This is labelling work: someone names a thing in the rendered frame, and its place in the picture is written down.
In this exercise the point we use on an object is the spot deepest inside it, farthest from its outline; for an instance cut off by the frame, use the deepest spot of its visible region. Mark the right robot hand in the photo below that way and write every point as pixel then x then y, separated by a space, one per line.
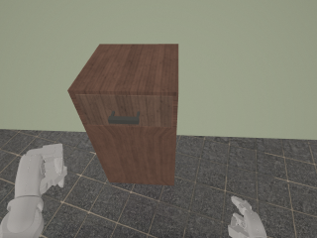
pixel 249 226

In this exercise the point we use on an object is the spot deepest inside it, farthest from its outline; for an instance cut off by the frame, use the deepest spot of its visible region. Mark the left robot hand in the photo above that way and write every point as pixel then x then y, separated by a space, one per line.
pixel 32 170

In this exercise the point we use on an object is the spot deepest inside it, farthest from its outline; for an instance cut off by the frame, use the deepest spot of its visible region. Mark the robot left forearm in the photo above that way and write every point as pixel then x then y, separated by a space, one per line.
pixel 24 219

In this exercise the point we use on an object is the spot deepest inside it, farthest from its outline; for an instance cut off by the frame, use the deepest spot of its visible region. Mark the handle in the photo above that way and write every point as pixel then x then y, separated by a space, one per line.
pixel 132 120

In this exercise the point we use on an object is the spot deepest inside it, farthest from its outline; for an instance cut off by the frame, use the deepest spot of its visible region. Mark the drawer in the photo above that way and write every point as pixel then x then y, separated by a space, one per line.
pixel 155 110

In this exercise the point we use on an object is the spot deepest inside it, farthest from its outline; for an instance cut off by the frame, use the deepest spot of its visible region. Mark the cabinet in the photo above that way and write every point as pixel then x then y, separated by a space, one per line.
pixel 132 154

